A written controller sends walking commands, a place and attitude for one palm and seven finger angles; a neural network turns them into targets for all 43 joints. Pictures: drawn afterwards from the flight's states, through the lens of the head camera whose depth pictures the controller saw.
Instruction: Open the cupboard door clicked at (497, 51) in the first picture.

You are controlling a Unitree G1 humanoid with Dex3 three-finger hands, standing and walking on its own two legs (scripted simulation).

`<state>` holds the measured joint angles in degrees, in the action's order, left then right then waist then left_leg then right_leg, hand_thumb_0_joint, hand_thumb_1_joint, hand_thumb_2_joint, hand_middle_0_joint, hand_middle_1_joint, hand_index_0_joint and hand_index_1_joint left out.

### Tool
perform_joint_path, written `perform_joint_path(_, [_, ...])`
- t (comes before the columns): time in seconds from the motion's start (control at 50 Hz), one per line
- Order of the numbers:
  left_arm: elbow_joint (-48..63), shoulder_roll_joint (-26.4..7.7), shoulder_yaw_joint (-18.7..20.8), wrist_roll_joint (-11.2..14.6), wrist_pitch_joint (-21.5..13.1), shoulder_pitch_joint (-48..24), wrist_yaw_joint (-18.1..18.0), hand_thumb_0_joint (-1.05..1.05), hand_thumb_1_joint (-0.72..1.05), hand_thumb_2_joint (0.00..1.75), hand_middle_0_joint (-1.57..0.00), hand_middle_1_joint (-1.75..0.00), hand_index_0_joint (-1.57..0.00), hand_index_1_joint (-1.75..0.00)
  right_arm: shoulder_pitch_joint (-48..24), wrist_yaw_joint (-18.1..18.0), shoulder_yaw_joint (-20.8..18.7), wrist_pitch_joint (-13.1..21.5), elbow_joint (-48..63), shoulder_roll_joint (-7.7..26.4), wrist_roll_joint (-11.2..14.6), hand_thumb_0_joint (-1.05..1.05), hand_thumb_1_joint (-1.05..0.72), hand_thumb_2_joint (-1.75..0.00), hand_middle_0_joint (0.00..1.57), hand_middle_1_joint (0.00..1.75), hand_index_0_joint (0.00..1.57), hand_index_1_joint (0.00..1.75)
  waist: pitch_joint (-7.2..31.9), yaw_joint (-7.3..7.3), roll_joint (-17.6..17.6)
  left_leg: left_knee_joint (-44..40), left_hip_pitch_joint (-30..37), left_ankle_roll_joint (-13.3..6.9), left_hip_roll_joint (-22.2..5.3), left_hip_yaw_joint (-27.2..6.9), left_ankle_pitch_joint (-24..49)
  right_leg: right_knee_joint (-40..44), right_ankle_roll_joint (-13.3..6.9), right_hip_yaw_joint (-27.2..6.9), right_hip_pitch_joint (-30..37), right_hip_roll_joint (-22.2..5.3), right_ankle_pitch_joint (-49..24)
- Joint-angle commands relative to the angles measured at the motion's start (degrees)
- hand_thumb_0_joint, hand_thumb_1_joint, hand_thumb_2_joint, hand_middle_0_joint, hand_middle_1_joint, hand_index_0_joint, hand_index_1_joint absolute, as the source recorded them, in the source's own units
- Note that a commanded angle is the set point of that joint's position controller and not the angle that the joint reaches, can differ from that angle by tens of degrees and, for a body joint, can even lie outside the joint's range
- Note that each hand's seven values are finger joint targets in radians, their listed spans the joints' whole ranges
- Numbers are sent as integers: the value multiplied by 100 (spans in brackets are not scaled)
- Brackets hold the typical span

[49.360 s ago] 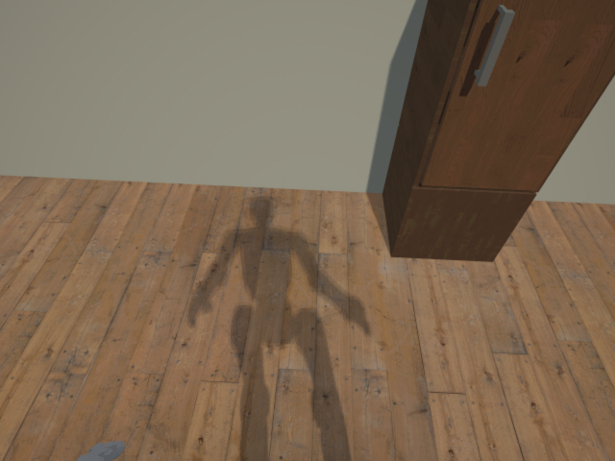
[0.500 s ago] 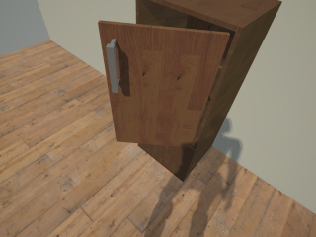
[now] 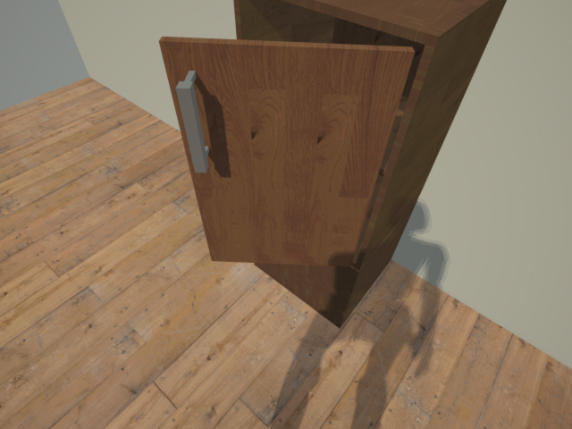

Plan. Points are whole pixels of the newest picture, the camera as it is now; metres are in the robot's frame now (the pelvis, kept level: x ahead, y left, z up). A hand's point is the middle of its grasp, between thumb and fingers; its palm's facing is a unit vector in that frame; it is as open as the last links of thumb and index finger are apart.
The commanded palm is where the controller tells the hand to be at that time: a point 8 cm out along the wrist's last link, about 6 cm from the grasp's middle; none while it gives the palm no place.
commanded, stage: come to a stop and stand still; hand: left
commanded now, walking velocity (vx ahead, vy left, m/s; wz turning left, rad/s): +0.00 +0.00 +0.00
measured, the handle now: (196, 124) +0.56 +0.19 +0.13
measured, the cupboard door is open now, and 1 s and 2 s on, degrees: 38 38 38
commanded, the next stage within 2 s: look again from close up in 0.76 s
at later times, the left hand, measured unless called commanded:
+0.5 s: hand out of the picture +0.07 +0.17 -0.17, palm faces -0.01 -0.98 -0.21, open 7.3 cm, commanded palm none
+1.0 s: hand out of the picture +0.02 +0.17 -0.17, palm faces +0.00 -0.98 -0.20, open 7.4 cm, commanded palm none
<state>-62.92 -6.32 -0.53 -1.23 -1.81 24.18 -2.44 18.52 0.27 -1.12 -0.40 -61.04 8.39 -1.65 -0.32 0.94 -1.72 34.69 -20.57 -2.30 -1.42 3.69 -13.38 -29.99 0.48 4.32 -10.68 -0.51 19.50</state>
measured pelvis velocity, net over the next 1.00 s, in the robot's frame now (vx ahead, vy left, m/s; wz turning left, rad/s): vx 0.03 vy -0.01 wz -0.03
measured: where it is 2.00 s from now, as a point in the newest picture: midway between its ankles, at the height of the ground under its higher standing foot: outside the picture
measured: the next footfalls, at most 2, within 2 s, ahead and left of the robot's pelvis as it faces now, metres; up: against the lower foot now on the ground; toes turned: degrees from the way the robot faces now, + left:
none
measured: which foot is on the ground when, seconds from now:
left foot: down 0.00-1.00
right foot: down 0.00-1.00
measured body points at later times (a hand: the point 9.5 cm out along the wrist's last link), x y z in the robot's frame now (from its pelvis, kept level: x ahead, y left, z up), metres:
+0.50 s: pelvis +0.04 +0.00 +0.00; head +0.06 +0.01 +0.45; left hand +0.07 +0.23 -0.16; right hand +0.05 -0.23 -0.15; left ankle +0.04 +0.08 -0.73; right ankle -0.04 -0.13 -0.73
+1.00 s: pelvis +0.03 -0.01 +0.01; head +0.04 +0.00 +0.46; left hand +0.03 +0.22 -0.15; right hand +0.06 -0.24 -0.14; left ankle +0.04 +0.08 -0.73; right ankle -0.04 -0.13 -0.73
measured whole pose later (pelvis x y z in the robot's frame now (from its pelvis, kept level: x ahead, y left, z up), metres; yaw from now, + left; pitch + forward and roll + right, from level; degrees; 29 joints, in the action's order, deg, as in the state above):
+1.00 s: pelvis +0.03 -0.01 +0.01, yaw -2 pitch -1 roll +0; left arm -63.4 -10.3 -0.4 -0.8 -0.7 17.1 -2.3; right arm 11.5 -0.9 0.5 1.1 -64.4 9.6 -0.7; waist -2.0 -0.7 1.7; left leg 25.4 -11.9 -2.3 0.3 6.0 -12.9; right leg -24.1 0.9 2.1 -4.5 -2.1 18.8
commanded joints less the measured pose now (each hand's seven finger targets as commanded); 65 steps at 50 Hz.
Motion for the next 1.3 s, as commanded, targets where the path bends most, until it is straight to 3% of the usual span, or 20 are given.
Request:
perform_joint_path(0.0, [267, -509, 103, 2, -108, 51, -65, 0, 90, 90, -20, -30, -20, -30, 469, -78, 31, 250, 265, 490, 53, 0, -90, -90, 20, 30, 20, 30, -51, 61, -128, -791, 539, -146, -588, -851, 443, 293, -394, -338, -508, -286, 87])
perform_joint_path(0.02, [239, -458, 97, -12, -81, 142, -72, 0, 90, 90, -20, -30, -20, -30, 320, -99, 45, 266, 270, 483, 52, 0, -90, -90, 20, 30, 20, 30, -167, -51, -393, -939, 329, -213, -630, -962, 502, 232, -353, -263, -354, -270, 2])
perform_joint_path(0.04, [190, -486, 89, -4, -63, 164, -67, 0, 90, 90, -20, -30, -20, -30, 188, -114, 58, 255, 275, 509, 64, 0, -90, -90, 20, 30, 20, 30, -293, -97, -306, -995, 203, -233, -615, -969, 443, 244, -331, -283, -303, -267, -68])
perform_joint_path(0.08, [145, -502, 73, 17, -68, 151, -66, 0, 90, 90, -20, -30, -20, -30, 99, -136, 77, 256, 276, 461, 83, 0, -90, -90, 20, 30, 20, 30, -404, -123, 239, -881, 235, -180, -497, -774, 724, 418, -324, -424, -257, -383, -541])
perform_joint_path(0.12, [132, -544, 69, 23, -87, 67, -72, 0, 90, 90, -20, -30, -20, -30, 171, -152, 112, 288, 175, 404, 87, 0, -90, -90, 20, 30, 20, 30, -340, -81, 457, -801, 486, -128, -433, -591, 1377, 420, -292, -436, -146, -485, -1316])
perform_joint_path(0.16, [167, -624, 85, 43, -61, 24, -92, 0, 90, 90, -20, -30, -20, -30, 202, -162, 106, 289, 96, 504, 82, 0, -90, -90, 20, 30, 20, 30, -143, -78, 409, -777, 721, -117, -440, -569, 1635, 350, -245, -437, -60, -502, -1404])
perform_joint_path(0.34, [271, -848, 135, 38, 36, -240, -92, 0, 90, 90, -20, -30, -20, -30, -32, -183, 102, 263, -45, 588, 79, 0, -90, -90, 20, 30, 20, 30, -97, -128, 75, -911, 910, -88, -439, -476, 1910, 420, -199, -425, 163, -554, -1598])
perform_joint_path(0.44, [293, -951, 136, 35, 42, -316, -77, 0, 90, 90, -20, -30, -20, -30, -178, -195, 86, 243, -43, 638, 91, 0, -90, -90, 20, 30, 20, 30, -18, -125, 146, -864, 1069, -70, -442, -426, 2028, 515, -190, -469, 220, -613, -2002])
perform_joint_path(0.64, [268, -1011, 135, 23, 66, -419, -53, 0, 90, 90, -20, -30, -20, -30, -379, -197, 60, 226, -89, 765, 105, 0, -90, -90, 20, 30, 20, 30, -31, -109, 162, -1034, 1266, -69, -486, -451, 1912, 699, -159, -511, 179, -609, -1789])
perform_joint_path(0.92, [144, -1039, 114, 15, 63, -388, -11, 0, 90, 90, -20, -30, -20, -30, -557, -179, 56, 210, -149, 814, 118, 0, -90, -90, 20, 30, 20, 30, -288, -145, 255, -1343, 1235, -62, -506, -496, 1173, 1016, -152, -566, 26, -623, -1222])
perform_joint_path(1.0, [118, -1048, 114, 26, 62, -397, 2, 0, 90, 90, -20, -30, -20, -30, -562, -171, 48, 213, -173, 849, 107, 0, -90, -90, 20, 30, 20, 30, -235, -135, 143, -1422, 1241, -40, -505, -518, 1005, 1044, -170, -592, -4, -632, -1031])
perform_joint_path(1.12, [97, -1069, 127, 16, 51, -415, 9, 0, 90, 90, -20, -30, -20, -30, -536, -172, 39, 222, -204, 840, 115, 0, -90, -90, 20, 30, 20, 30, -276, -158, 272, -1455, 1192, -47, -524, -535, 1020, 1075, -175, -588, 11, -625, -1030])
perform_joint_path(1.28, [78, -1108, 144, 32, 48, -459, 16, 0, 90, 90, -20, -30, -20, -30, -502, -175, 39, 236, -235, 882, 101, 0, -90, -90, 20, 30, 20, 30, -158, -152, 158, -1483, 1232, -26, -529, -552, 1081, 1068, -195, -597, 48, -638, -1001])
